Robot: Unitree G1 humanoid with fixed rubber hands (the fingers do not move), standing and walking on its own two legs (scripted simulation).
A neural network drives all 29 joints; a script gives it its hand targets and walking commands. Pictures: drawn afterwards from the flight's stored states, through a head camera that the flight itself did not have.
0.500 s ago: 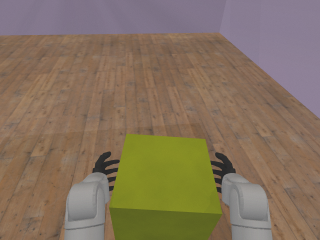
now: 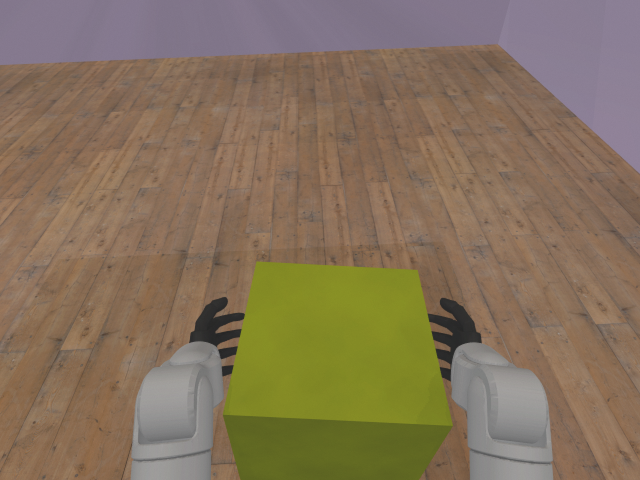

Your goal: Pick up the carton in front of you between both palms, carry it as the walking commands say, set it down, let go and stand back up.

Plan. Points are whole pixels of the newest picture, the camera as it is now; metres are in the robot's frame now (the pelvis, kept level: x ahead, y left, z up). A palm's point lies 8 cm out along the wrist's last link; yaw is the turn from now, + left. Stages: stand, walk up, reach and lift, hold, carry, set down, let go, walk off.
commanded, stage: carry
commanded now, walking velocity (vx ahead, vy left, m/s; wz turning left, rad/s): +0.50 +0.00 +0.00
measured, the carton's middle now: (330, 386) +0.27 +0.01 -0.01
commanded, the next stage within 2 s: none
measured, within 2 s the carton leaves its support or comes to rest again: neither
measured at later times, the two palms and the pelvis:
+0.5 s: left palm (236, 189) +0.60 +0.18 +0.06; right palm (404, 194) +0.57 -0.12 +0.07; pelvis +0.33 +0.05 +0.01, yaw -4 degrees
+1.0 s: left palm (276, 105) +0.90 +0.13 +0.08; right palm (404, 107) +0.90 -0.16 +0.07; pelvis +0.62 -0.01 +0.00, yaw +0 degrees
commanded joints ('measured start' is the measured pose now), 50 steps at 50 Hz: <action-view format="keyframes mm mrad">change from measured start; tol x32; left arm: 1 -544 -983 -718 -163 -467 -25 -287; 50 -478 -962 -706 -220 -452 -28 -282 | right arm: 1 -535 999 760 -125 444 -54 255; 50 -495 974 763 -213 435 -56 239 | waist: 1 1 -141 -282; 14 -15 -134 -169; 17 -46 353 -343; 50 -1 -181 -379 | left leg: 1 -165 44 -21 -110 87 -6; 15 398 -48 172 -646 206 28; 17 773 336 -558 -843 124 224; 38 498 93 180 -529 807 4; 42 -92 -60 -33 145 -211 -45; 50 144 -26 37 -510 49 -33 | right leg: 1 351 -270 305 -246 0 -63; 14 363 -161 17 21 393 18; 19 -392 -21 206 867 -315 60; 35 -226 -9 31 70 166 51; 38 142 62 -51 -48 269 55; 40 676 -318 429 39 683 -113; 50 385 -239 121 -87 654 -69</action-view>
